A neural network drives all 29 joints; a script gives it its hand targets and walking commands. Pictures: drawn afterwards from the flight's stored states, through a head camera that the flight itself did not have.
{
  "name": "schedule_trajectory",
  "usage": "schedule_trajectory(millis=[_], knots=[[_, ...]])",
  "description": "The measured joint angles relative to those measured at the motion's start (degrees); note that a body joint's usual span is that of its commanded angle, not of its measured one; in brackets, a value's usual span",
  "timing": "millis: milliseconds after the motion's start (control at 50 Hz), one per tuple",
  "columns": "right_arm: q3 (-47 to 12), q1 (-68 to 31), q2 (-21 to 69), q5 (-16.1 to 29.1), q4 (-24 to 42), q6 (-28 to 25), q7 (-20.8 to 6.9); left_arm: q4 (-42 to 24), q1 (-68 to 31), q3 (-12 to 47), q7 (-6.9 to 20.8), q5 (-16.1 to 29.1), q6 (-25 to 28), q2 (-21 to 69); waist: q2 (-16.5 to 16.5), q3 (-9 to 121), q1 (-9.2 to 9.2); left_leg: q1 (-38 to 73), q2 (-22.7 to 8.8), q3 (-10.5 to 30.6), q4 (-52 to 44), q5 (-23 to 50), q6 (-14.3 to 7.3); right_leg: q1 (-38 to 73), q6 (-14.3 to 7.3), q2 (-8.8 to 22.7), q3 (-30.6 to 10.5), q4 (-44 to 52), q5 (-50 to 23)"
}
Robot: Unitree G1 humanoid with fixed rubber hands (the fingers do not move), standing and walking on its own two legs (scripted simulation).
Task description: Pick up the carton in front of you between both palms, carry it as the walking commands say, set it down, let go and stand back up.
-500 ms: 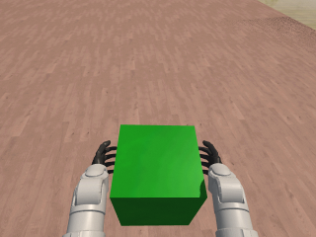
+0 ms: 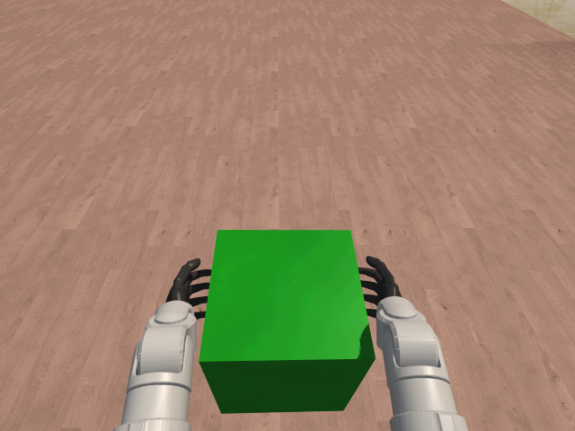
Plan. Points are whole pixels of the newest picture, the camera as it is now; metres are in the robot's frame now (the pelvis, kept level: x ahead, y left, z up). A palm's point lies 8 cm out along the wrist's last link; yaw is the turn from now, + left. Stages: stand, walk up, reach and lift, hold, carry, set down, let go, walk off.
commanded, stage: set down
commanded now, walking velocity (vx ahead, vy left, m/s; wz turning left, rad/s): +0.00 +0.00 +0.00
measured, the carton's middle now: (283, 325) +0.30 +0.01 -0.05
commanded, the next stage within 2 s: none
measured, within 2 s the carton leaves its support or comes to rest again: neither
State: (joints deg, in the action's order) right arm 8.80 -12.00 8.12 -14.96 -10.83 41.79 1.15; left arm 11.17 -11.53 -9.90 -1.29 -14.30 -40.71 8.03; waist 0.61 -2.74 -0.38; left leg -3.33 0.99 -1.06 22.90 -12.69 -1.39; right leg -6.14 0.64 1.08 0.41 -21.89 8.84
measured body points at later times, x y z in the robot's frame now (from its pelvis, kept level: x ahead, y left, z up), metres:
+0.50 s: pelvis -0.04 -0.02 -0.04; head +0.07 -0.02 +0.40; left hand +0.35 +0.15 -0.06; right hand +0.34 -0.15 -0.06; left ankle +0.01 +0.10 -0.74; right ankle +0.04 -0.13 -0.74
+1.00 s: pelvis -0.04 +0.01 -0.16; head +0.20 +0.01 +0.23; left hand +0.42 +0.14 -0.24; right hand +0.39 -0.16 -0.24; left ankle +0.01 +0.10 -0.74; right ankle +0.04 -0.13 -0.74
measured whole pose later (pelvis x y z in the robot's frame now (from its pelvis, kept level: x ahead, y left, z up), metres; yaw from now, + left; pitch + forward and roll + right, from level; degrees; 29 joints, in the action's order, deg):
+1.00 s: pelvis -0.04 +0.01 -0.16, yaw +2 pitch +40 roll -1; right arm 31.1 -41.4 9.5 -16.3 -28.0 15.5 1.9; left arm 38.7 -48.2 -23.7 -0.2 -16.0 -14.5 3.6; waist 2.0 9.6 3.0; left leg -88.2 3.6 1.1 76.3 -27.5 -1.8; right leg -89.4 1.8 -0.5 -1.3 -73.3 23.4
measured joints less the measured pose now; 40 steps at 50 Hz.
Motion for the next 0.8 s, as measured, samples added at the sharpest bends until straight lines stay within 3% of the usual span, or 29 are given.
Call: schedule_trajectory(millis=[100,300,440,540,640,720,800], knots=[[3.32,-4.02,0.83,-1.89,-4.40,-0.23,-0.66,4.85,-4.03,-3.44,0.96,-1.75,0.67,0.78,0.47,-0.48,0.45,-0.45,-0.34,1.07,2.15,-0.30,0.39,0.14,-0.59,-0.41,0.85,-1.60,0.47],[20.38,-20.90,4.55,-10.10,-19.67,-6.88,-1.01,24.72,-23.01,-20.32,5.12,-12.44,9.04,0.94,0.06,-3.77,1.20,-8.10,0.10,4.05,12.22,-3.69,-0.11,-6.72,-1.66,-2.55,-0.26,-11.08,3.74],[25.46,-26.52,5.87,-13.17,-22.17,-13.75,-0.70,28.86,-29.74,-24.02,6.82,-17.09,15.49,-0.77,-0.35,-5.83,1.37,-21.75,0.21,4.88,18.91,-4.43,1.14,-20.07,-1.93,-2.74,0.43,-17.43,4.64],[23.64,-26.26,5.69,-10.84,-20.44,-21.96,0.35,28.46,-30.97,-21.12,6.08,-13.98,23.06,-2.37,-0.36,-7.12,1.52,-35.73,0.47,4.78,24.27,-4.83,1.56,-33.94,-1.69,-2.63,0.42,-22.47,4.89],[19.54,-25.03,4.37,-5.10,-17.48,-29.07,2.37,26.91,-31.26,-15.64,4.41,-6.76,29.57,-4.64,0.07,-5.81,1.78,-51.73,0.99,4.46,31.55,-6.31,1.46,-49.85,-1.10,-2.32,0.28,-29.45,6.19],[16.41,-23.88,2.75,-0.08,-14.28,-30.53,3.33,24.40,-30.87,-10.82,2.64,-0.22,30.65,-6.04,0.59,-1.15,1.95,-63.57,1.48,3.98,38.29,-8.62,1.14,-61.72,-0.61,-2.02,-0.05,-36.15,8.46],[16.22,-24.03,1.85,2.09,-13.25,-29.87,3.29,23.69,-31.61,-9.64,1.55,2.18,29.67,-5.96,0.98,4.42,2.27,-71.92,1.90,3.45,44.04,-11.11,0.64,-70.11,0.05,-1.84,-0.53,-41.88,10.91]])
